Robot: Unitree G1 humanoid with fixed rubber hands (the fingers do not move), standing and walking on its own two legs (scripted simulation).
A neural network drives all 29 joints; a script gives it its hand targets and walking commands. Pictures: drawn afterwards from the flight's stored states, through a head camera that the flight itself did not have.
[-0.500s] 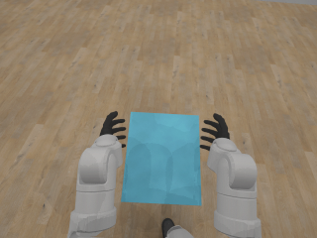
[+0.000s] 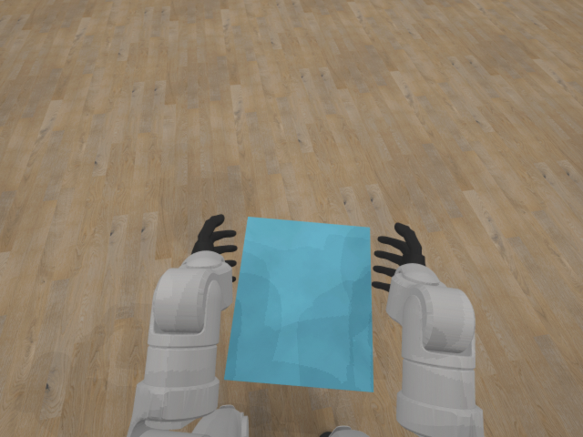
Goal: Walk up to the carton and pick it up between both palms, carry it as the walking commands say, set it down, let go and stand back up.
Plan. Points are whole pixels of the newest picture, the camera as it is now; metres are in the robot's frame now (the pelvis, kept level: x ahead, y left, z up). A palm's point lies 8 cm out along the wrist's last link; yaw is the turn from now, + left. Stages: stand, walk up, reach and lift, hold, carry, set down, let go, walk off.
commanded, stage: carry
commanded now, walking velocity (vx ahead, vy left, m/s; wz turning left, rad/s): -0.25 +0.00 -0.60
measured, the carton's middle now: (300, 306) +0.31 -0.01 -0.05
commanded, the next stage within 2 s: none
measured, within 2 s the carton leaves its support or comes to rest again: neither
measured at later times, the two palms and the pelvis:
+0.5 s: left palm out of the picture +0.11 +0.05 +0.08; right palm out of the picture +0.05 -0.20 +0.07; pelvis -0.22 +0.01 -0.01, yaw -19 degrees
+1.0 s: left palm out of the picture -0.09 +0.06 +0.08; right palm out of the picture -0.22 -0.16 +0.09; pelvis -0.42 +0.10 +0.01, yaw -36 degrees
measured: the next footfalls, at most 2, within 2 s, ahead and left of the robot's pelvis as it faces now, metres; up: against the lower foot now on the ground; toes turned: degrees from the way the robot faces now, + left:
left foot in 0.14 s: -0.01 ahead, +0.12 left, +0.00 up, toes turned -1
right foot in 0.44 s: -0.23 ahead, -0.12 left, +0.00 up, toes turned -21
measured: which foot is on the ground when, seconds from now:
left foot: up 0.00-0.12, down 0.14-0.44, up 0.46-0.78, down 0.80-1.00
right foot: down 0.00-0.14, up 0.16-0.42, down 0.44-0.82, up 0.84-1.00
